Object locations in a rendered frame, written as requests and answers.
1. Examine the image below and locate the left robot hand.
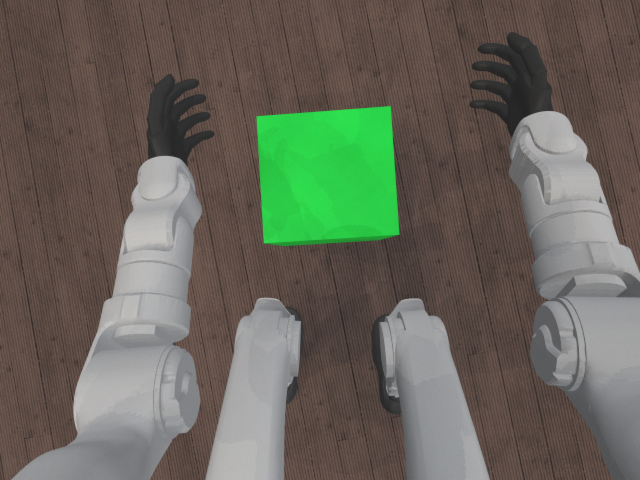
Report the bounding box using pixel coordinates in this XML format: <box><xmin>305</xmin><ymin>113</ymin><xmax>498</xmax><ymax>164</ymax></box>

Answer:
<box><xmin>146</xmin><ymin>74</ymin><xmax>214</xmax><ymax>167</ymax></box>

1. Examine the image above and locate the robot right forearm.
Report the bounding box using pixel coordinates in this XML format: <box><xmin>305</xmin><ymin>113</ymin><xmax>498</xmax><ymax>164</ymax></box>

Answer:
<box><xmin>509</xmin><ymin>111</ymin><xmax>640</xmax><ymax>300</ymax></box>

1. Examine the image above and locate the right robot thigh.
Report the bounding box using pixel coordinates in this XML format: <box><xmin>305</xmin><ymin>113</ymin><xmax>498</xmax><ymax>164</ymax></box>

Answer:
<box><xmin>379</xmin><ymin>310</ymin><xmax>490</xmax><ymax>480</ymax></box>

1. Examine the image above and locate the right robot upper arm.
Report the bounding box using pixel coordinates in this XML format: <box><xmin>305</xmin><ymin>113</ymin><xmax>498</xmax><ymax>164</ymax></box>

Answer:
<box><xmin>530</xmin><ymin>296</ymin><xmax>640</xmax><ymax>480</ymax></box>

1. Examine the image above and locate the robot left forearm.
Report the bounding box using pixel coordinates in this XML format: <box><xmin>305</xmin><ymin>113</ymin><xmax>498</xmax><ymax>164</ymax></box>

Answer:
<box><xmin>73</xmin><ymin>156</ymin><xmax>202</xmax><ymax>432</ymax></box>

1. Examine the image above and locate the left robot thigh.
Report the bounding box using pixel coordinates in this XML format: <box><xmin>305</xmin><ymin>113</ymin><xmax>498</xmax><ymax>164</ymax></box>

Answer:
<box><xmin>205</xmin><ymin>310</ymin><xmax>301</xmax><ymax>480</ymax></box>

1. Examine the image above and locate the left robot upper arm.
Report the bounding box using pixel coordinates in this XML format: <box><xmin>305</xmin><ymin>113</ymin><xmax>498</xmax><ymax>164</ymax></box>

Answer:
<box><xmin>11</xmin><ymin>345</ymin><xmax>200</xmax><ymax>480</ymax></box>

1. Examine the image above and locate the carton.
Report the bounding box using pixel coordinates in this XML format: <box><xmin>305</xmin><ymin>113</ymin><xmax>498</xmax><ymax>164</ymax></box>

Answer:
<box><xmin>256</xmin><ymin>106</ymin><xmax>399</xmax><ymax>246</ymax></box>

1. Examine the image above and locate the robot thigh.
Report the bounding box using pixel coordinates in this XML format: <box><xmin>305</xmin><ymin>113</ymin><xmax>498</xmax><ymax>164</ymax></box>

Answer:
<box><xmin>205</xmin><ymin>310</ymin><xmax>301</xmax><ymax>480</ymax></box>
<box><xmin>379</xmin><ymin>310</ymin><xmax>490</xmax><ymax>480</ymax></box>

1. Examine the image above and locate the right robot hand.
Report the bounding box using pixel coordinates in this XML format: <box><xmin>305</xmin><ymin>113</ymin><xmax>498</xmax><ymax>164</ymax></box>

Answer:
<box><xmin>469</xmin><ymin>32</ymin><xmax>553</xmax><ymax>137</ymax></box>

